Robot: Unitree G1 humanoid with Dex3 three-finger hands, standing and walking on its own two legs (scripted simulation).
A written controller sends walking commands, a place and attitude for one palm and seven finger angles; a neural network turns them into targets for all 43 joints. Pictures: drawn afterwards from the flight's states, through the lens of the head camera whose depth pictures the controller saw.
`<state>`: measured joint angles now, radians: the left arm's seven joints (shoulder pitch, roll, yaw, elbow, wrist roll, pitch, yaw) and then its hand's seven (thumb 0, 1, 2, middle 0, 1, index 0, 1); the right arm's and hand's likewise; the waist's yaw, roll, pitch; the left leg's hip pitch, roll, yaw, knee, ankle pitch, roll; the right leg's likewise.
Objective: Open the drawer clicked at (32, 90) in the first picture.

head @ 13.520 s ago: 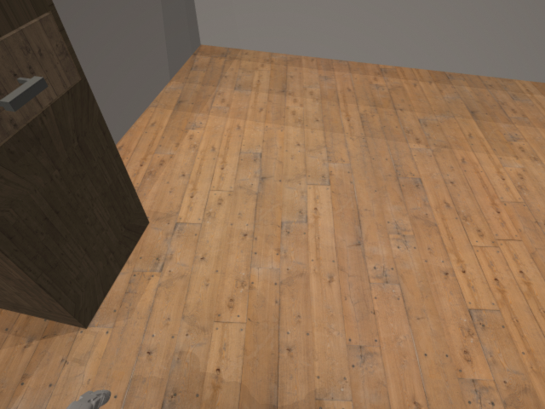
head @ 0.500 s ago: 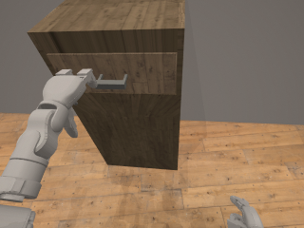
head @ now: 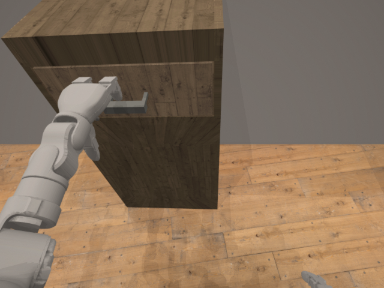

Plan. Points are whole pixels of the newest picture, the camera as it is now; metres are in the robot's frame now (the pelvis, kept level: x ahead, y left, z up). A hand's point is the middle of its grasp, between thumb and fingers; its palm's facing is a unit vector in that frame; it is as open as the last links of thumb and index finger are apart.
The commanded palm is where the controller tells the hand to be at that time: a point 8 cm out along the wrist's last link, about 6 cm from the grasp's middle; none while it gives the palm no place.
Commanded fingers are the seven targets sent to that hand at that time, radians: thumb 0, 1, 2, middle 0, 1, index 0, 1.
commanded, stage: move the hooked fingers above the handle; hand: left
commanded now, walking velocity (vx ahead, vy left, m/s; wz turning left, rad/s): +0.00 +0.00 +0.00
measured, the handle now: (126, 101) +0.55 +0.23 +0.05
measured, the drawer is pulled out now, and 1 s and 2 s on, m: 0.00 0.00 0.00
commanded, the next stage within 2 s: lower the fingers behind the handle in 1.60 s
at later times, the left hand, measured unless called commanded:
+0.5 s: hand (111, 104) +0.47 +0.23 +0.12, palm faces -0.04 +0.00 -1.00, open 13.9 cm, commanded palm +0.47 +0.24 +0.17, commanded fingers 0.00 -0.50 0.30 -0.30 -1.20 -0.30 -1.20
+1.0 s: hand (113, 98) +0.50 +0.23 +0.11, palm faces -0.05 +0.02 -1.00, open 13.8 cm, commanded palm +0.49 +0.25 +0.17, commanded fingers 0.00 -0.50 0.30 -0.30 -1.20 -0.30 -1.20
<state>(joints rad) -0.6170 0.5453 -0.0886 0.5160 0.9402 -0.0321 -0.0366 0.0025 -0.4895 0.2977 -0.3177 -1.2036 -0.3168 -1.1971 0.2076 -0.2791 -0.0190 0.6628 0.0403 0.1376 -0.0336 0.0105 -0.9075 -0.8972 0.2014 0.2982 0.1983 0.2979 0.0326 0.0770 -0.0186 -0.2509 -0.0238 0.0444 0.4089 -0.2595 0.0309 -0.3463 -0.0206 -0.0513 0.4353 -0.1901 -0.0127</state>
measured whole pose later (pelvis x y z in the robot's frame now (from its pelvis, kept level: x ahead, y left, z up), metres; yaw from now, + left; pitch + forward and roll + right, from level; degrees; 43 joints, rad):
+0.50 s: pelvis +0.02 +0.00 -0.01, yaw +0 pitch +10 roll +0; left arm -0.80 0.53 -0.09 0.76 0.98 -0.10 0.00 0.00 -0.49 0.30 -0.32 -1.20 -0.32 -1.20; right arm 0.26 -0.27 -0.04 0.68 0.03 0.16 -0.03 0.01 -0.91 -0.90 0.20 0.30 0.20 0.30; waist 0.00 0.06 -0.06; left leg -0.35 -0.02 0.05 0.48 -0.31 0.03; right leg -0.44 -0.02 -0.05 0.49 -0.23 -0.01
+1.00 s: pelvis +0.01 +0.00 -0.01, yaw -2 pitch +13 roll +0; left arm -0.91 0.61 -0.01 0.97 1.04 -0.11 0.06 0.00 -0.49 0.30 -0.32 -1.21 -0.33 -1.21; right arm 0.33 -0.28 -0.04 0.68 0.03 0.15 -0.05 0.01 -0.91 -0.90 0.20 0.30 0.20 0.30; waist -0.07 0.06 -0.07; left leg -0.43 0.00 0.07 0.52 -0.32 0.03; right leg -0.52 0.00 -0.03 0.52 -0.22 -0.02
